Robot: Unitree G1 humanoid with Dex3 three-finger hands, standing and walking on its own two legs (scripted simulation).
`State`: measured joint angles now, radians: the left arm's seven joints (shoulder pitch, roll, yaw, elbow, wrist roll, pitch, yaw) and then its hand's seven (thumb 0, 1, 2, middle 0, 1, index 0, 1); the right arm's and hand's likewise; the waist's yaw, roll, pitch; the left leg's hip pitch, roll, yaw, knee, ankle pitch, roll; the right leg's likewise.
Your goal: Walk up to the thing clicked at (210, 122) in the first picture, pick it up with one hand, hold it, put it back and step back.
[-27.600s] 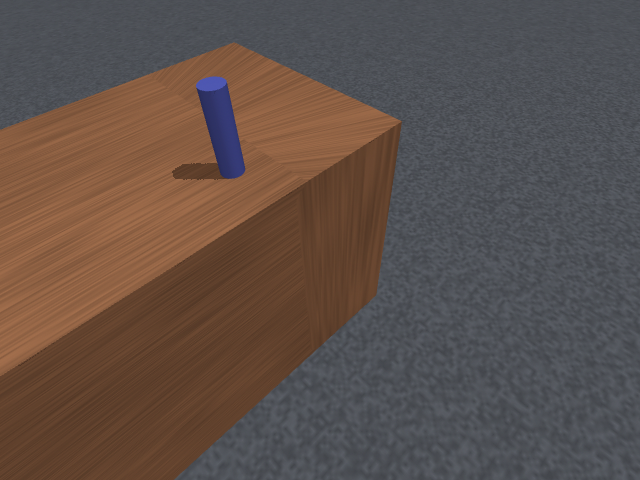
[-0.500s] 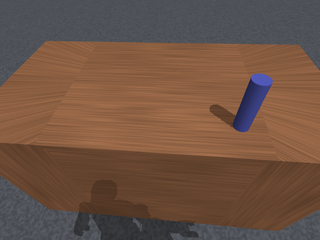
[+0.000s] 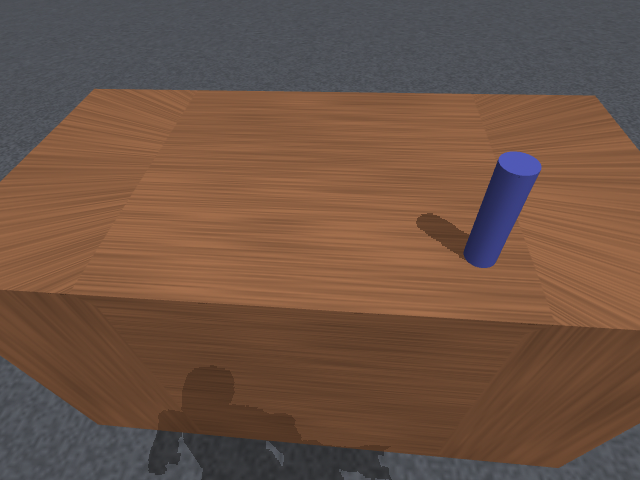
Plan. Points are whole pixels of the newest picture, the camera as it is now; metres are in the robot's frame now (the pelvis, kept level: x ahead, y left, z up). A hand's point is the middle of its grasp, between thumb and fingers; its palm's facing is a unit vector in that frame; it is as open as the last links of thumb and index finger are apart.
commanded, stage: stand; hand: right
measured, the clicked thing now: (497, 215) +0.47 -0.23 +0.06
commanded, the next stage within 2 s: none
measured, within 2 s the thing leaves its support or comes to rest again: neither
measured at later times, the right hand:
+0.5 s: hand out of the picture +0.05 -0.26 -0.16, palm faces -0.04 +0.94 -0.34, open 7.4 cm
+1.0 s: hand out of the picture +0.06 -0.26 -0.16, palm faces -0.03 +0.94 -0.34, open 7.4 cm
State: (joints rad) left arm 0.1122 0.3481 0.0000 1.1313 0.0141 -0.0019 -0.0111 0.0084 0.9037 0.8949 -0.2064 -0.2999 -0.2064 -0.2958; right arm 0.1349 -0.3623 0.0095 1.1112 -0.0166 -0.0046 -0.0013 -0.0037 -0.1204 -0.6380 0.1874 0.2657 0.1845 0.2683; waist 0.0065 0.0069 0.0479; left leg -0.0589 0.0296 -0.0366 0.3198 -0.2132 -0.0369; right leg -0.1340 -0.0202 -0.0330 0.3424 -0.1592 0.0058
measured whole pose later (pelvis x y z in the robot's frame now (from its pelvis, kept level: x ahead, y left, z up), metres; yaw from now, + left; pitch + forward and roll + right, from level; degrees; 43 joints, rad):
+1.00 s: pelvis +0.00 +0.00 +0.00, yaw +0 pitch -2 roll +0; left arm 0.12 0.35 0.00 1.12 0.01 -0.01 -0.01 0.01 0.90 0.89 -0.21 -0.30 -0.21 -0.30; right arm 0.14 -0.36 0.00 1.11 -0.02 0.00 0.00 0.00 -0.91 -0.90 0.20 0.30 0.20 0.30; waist 0.00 0.01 0.06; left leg -0.07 0.03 -0.03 0.31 -0.21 -0.04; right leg -0.15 -0.02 -0.03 0.35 -0.16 0.00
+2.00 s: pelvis +0.00 +0.00 +0.00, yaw +0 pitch -2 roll +0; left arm 0.12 0.35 0.00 1.12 0.01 -0.01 -0.01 0.01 0.90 0.89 -0.21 -0.30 -0.21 -0.30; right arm 0.14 -0.36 0.00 1.11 -0.02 0.00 0.01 0.00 -0.91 -0.90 0.20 0.30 0.20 0.30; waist 0.00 0.01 0.06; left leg -0.06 0.03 -0.03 0.31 -0.21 -0.04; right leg -0.14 -0.02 -0.03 0.34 -0.16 0.00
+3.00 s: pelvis -0.15 +0.07 -0.03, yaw -6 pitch -3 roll +0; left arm 0.14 0.36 0.07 0.90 0.03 0.06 -0.01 0.01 0.91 0.89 -0.21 -0.30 -0.21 -0.30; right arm 0.08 -0.38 -0.05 0.87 -0.02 0.04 -0.01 0.00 -0.90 -0.90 0.21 0.30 0.20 0.30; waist 0.00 0.04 0.20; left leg -0.35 0.02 0.08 0.65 -0.25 0.04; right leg -0.22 0.06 0.04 0.64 -0.36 -0.03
